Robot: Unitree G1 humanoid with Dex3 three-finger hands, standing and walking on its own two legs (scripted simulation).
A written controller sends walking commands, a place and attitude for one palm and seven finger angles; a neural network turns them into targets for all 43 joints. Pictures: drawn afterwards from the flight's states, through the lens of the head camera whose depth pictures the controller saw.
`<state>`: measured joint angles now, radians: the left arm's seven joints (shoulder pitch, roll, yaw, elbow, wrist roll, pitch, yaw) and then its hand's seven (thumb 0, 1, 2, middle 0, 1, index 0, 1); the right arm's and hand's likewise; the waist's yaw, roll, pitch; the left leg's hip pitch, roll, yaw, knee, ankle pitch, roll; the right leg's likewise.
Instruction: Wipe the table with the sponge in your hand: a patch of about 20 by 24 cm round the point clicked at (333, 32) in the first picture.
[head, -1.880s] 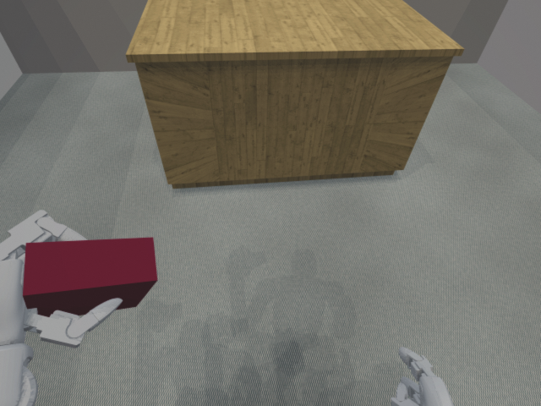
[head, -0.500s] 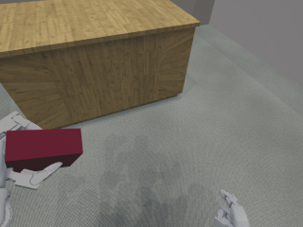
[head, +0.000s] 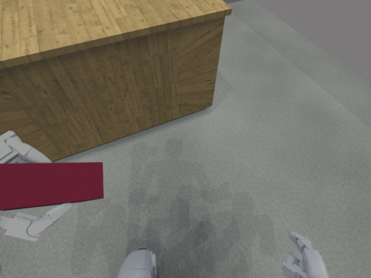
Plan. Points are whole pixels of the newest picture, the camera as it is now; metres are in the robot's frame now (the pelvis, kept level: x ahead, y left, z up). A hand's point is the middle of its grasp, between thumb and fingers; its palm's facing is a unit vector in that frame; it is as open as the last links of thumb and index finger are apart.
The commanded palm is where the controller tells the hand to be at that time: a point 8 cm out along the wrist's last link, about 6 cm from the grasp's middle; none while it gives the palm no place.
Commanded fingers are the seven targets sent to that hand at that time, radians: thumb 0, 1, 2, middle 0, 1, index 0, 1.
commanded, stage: walk to a spot facing it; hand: left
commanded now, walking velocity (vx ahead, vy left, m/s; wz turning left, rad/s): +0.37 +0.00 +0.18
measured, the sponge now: (62, 186) +0.23 +0.19 +0.16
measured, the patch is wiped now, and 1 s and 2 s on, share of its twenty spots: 0.00 0.00 0.00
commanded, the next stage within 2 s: turn to face it in 0.94 s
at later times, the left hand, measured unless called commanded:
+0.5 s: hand (71, 114) +0.34 +0.21 +0.19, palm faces +0.47 -0.72 -0.51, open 9.4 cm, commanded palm +0.29 +0.25 +0.18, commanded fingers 0.00 0.10 1.30 -1.20 -1.60 -1.20 -1.60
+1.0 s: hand (71, 68) +0.46 +0.24 +0.19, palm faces +0.57 -0.68 -0.46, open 9.4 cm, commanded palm +0.37 +0.27 +0.18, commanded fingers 0.00 0.10 1.30 -1.20 -1.60 -1.20 -1.60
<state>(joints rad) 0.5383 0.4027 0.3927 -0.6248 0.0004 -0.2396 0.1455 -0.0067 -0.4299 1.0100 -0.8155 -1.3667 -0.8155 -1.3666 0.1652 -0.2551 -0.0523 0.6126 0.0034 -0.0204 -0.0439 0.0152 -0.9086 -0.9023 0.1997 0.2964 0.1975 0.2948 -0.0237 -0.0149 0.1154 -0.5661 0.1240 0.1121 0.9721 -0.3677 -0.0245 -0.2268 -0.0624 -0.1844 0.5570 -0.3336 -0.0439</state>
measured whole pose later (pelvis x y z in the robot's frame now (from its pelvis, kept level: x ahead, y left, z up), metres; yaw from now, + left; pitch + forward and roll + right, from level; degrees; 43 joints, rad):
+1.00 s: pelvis +0.29 -0.04 -0.02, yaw +15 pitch -2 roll +0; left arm 0.38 0.46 0.42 -0.56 -0.01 -0.22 0.15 -0.01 -0.43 1.01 -0.82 -1.36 -0.82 -1.36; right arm 0.14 -0.16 -0.04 0.57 0.02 -0.05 -0.04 0.01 -0.91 -0.90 0.20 0.30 0.19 0.29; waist -0.04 -0.05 0.11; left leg -0.39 0.04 0.13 0.64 -0.22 0.05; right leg -0.47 -0.09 -0.07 1.32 -0.54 0.06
